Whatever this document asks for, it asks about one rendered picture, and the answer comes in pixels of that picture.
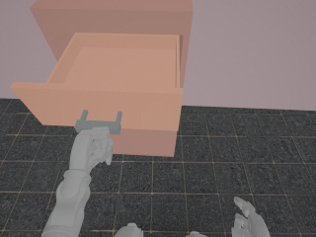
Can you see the robot left hand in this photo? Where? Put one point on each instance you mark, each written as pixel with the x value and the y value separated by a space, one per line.
pixel 95 141

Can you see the left robot forearm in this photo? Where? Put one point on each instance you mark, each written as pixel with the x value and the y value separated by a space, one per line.
pixel 68 214

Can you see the handle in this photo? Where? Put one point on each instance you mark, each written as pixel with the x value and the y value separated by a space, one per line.
pixel 83 124

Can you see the robot right hand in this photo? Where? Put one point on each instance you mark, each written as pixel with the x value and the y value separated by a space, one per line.
pixel 252 226

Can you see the drawer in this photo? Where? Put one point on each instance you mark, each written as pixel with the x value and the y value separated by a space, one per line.
pixel 136 74

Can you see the cabinet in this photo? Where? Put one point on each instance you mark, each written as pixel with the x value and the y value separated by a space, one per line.
pixel 59 20

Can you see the left robot thigh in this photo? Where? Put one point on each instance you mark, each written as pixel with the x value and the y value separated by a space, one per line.
pixel 130 231

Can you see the robot left shin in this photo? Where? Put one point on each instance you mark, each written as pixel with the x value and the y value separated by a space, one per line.
pixel 131 224

